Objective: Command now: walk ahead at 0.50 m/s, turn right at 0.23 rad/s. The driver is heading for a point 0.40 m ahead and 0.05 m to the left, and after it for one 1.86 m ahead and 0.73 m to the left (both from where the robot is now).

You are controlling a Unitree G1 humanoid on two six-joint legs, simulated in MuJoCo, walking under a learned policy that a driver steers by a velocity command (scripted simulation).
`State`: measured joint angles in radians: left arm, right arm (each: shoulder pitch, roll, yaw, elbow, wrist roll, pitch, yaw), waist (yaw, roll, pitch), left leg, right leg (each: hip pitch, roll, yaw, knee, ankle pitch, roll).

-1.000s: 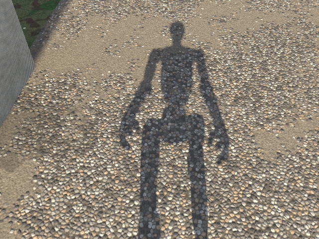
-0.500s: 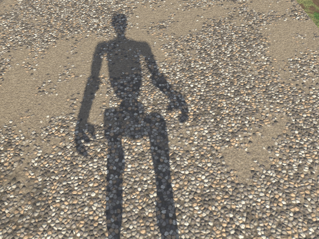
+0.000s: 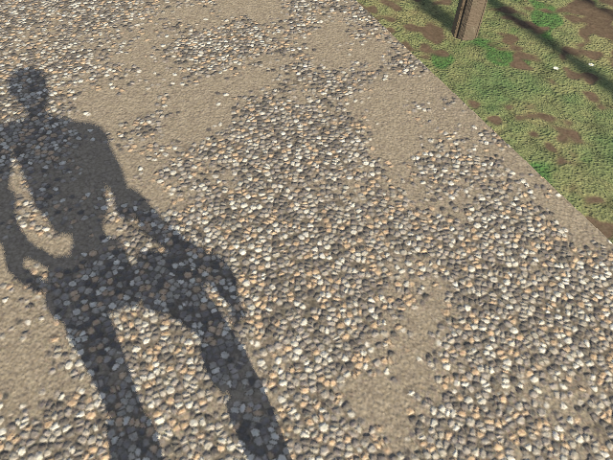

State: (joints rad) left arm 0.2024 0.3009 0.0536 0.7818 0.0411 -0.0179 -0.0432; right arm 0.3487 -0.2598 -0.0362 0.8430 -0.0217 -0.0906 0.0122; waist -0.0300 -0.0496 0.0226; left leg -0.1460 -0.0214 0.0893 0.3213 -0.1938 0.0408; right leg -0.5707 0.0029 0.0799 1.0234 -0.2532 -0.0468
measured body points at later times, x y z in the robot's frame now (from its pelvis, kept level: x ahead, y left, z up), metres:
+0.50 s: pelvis +0.24 -0.05 +0.00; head +0.27 -0.07 +0.45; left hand +0.28 +0.21 -0.12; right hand +0.33 -0.31 -0.14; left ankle +0.30 +0.09 -0.67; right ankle +0.22 -0.12 -0.75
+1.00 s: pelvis +0.34 -0.03 -0.01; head +0.37 +0.00 +0.44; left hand +0.38 +0.26 -0.14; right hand +0.52 -0.27 -0.12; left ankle +0.40 +0.04 -0.75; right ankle +0.41 -0.18 -0.69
